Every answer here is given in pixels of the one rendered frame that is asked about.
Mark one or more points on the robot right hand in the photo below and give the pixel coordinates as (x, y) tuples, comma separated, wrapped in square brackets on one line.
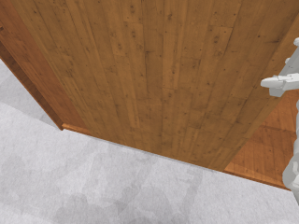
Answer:
[(286, 83)]

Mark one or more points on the right robot upper arm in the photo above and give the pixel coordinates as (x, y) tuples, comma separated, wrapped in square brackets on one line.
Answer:
[(290, 176)]

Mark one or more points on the wardrobe door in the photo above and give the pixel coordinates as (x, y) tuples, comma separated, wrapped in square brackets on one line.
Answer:
[(176, 78), (20, 44)]

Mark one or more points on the handle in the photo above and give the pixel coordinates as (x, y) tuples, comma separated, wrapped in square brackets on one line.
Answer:
[(287, 70)]

